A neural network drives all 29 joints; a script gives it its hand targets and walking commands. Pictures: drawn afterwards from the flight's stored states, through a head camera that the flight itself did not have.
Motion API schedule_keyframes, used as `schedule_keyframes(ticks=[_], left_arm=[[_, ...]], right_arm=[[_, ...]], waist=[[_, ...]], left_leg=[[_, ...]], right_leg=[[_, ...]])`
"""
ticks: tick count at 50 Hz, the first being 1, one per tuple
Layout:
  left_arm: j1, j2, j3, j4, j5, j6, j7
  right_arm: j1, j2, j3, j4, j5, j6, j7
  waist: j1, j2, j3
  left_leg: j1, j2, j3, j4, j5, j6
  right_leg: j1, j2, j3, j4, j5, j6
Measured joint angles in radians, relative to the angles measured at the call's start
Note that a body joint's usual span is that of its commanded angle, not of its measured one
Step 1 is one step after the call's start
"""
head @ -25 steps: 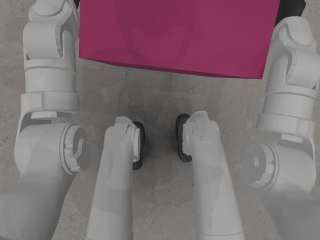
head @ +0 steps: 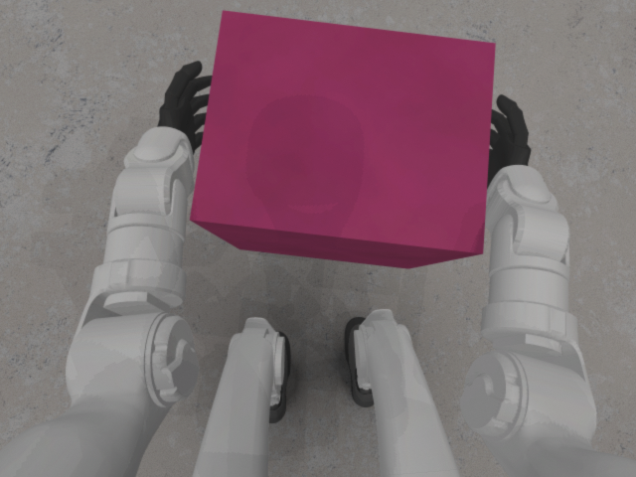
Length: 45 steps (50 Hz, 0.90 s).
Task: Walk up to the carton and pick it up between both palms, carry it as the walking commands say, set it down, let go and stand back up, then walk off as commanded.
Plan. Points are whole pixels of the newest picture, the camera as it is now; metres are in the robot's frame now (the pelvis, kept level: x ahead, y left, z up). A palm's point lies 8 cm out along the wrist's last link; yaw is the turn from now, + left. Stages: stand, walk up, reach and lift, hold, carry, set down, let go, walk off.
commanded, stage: reach and lift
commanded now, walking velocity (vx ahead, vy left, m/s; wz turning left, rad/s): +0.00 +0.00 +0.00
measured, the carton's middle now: (337, 170) +0.48 -0.04 -0.13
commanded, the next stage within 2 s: none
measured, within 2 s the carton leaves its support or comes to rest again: neither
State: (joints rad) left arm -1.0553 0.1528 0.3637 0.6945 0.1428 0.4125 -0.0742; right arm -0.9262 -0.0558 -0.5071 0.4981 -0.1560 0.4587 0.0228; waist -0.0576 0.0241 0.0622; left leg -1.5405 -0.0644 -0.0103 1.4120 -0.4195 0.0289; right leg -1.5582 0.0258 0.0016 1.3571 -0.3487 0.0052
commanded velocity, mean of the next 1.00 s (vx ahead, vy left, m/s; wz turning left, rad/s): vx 0.00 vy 0.00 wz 0.00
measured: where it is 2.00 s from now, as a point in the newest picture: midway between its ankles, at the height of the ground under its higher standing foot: (318, 384)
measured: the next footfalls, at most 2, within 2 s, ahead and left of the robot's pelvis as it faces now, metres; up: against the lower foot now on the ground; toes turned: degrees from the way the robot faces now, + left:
none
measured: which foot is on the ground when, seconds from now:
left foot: down 0.00-1.00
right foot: down 0.00-1.00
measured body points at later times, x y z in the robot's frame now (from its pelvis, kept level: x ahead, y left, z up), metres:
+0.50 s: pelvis +0.06 +0.00 +0.08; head +0.25 +0.01 +0.49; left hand +0.50 +0.15 +0.03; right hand +0.45 -0.22 +0.03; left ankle +0.10 +0.10 -0.56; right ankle +0.13 -0.12 -0.56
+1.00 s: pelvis +0.08 +0.00 +0.14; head +0.20 +0.00 +0.57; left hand +0.47 +0.16 +0.10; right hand +0.43 -0.21 +0.11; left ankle +0.10 +0.10 -0.56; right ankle +0.13 -0.12 -0.56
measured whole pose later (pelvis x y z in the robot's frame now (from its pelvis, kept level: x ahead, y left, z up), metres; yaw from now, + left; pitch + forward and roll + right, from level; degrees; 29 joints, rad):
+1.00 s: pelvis +0.08 +0.00 +0.14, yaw +1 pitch +20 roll -1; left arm -0.50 -0.01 0.35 0.52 0.23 0.37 -0.13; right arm -0.42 0.10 -0.48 0.40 -0.23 0.40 0.10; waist -0.07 0.01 -0.10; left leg -0.80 -0.06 -0.04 0.73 -0.29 0.03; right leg -0.81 0.02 0.01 0.69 -0.23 0.00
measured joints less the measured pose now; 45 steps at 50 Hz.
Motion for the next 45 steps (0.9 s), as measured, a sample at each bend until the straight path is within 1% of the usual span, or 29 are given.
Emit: schedule_keyframes(ticks=[3,6,14,21,31,37,45], left_arm=[[0.063,-0.029,0.009,0.013,0.024,-0.007,-0.005],[0.105,-0.051,0.028,0.027,0.055,-0.009,-0.013],[0.188,-0.075,0.045,0.012,0.086,-0.024,-0.037],[0.282,-0.100,0.027,-0.053,0.081,-0.033,-0.045],[0.438,-0.144,-0.008,-0.155,0.063,-0.049,-0.036],[0.500,-0.155,-0.014,-0.174,0.060,-0.055,-0.036],[0.537,-0.158,-0.011,-0.170,0.077,-0.050,-0.050]], right_arm=[[0.064,0.021,-0.015,0.015,-0.026,-0.009,0.021],[0.104,0.037,-0.034,0.039,-0.047,-0.017,0.036],[0.179,0.073,-0.040,0.039,-0.066,-0.042,0.045],[0.266,0.098,-0.026,-0.010,-0.061,-0.059,0.055],[0.398,0.111,0.019,-0.075,-0.029,-0.077,0.068],[0.446,0.123,0.033,-0.084,-0.032,-0.080,0.071],[0.484,0.146,0.031,-0.091,-0.059,-0.071,0.074]], waist=[[0.001,-0.002,-0.106],[0.002,-0.010,-0.163],[0.006,-0.014,-0.206],[0.000,-0.010,-0.214],[-0.006,-0.016,-0.212],[-0.006,-0.016,-0.204],[-0.009,-0.016,-0.183]], left_leg=[[0.010,0.000,0.000,-0.044,0.001,0.000],[0.050,0.001,0.003,-0.092,0.004,0.003],[0.170,0.000,-0.001,-0.217,0.024,0.005],[0.258,-0.001,-0.011,-0.308,0.037,0.005],[0.412,0.001,-0.008,-0.435,0.055,0.006],[0.523,0.001,-0.013,-0.513,0.073,0.004],[0.665,0.003,-0.028,-0.617,0.107,0.002]], right_leg=[[0.009,0.001,0.003,-0.041,0.001,0.000],[0.045,0.001,0.010,-0.084,0.002,0.000],[0.164,0.000,0.014,-0.205,0.018,-0.001],[0.255,-0.003,0.010,-0.297,0.029,-0.002],[0.403,-0.002,0.022,-0.415,0.044,-0.001],[0.513,-0.003,0.022,-0.489,0.059,-0.004],[0.660,-0.004,0.013,-0.597,0.092,-0.007]])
